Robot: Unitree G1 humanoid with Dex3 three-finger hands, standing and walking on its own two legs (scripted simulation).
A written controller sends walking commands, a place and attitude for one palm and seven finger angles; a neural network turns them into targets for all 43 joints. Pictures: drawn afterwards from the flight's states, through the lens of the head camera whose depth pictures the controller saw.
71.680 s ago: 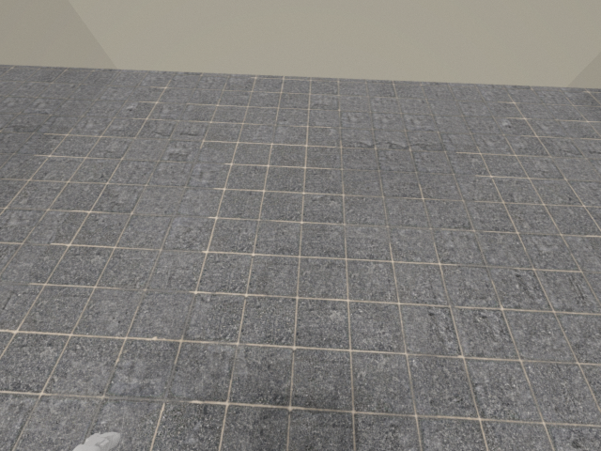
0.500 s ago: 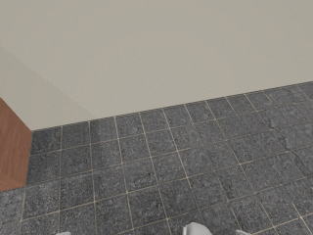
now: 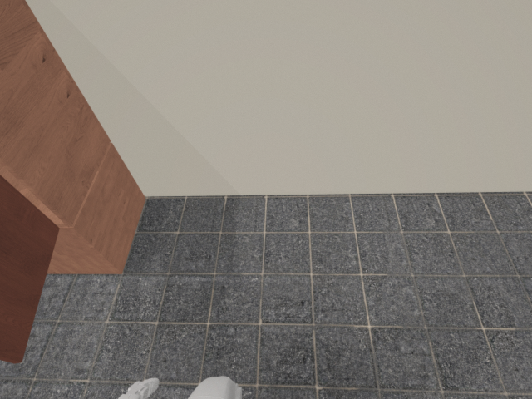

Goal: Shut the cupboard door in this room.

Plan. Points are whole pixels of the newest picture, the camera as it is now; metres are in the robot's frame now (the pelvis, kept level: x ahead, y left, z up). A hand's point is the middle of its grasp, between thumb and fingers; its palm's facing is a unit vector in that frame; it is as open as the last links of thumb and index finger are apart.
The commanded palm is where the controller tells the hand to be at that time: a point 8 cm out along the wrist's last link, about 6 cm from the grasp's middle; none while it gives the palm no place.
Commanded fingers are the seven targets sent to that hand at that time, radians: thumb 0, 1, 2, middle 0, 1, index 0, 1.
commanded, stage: turn to face it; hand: left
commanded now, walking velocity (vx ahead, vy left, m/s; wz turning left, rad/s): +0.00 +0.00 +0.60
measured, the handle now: out of the picture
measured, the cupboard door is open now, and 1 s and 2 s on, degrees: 100 100 100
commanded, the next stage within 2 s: take the last steps up to it in 1.36 s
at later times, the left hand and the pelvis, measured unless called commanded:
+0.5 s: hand out of the picture +0.04 +0.28 -0.17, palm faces +0.33 -0.91 -0.25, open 7.3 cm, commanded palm none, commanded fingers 0.00 0.90 0.90 -0.20 -0.30 -0.20 -0.30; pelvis +0.02 +0.04 +0.00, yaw +17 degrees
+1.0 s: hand out of the picture -0.01 +0.20 -0.15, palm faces +0.58 -0.77 -0.27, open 7.3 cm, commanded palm none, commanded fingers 0.00 0.90 0.90 -0.20 -0.30 -0.20 -0.30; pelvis +0.04 +0.00 +0.00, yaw +36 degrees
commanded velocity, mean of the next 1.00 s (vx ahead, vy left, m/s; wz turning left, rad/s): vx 0.00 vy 0.00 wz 0.58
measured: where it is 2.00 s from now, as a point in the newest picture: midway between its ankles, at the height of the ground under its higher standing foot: outside the picture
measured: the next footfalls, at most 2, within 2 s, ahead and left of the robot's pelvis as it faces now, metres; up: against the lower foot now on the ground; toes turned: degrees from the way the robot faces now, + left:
left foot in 0.20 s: +0.02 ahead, +0.15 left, +0.00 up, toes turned +14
right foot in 0.68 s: +0.13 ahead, -0.07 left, +0.00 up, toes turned +20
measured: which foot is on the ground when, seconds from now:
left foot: up 0.00-0.18, down 0.20-0.68, up 0.70-1.00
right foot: down 0.00-0.20, up 0.22-0.66, down 0.68-1.00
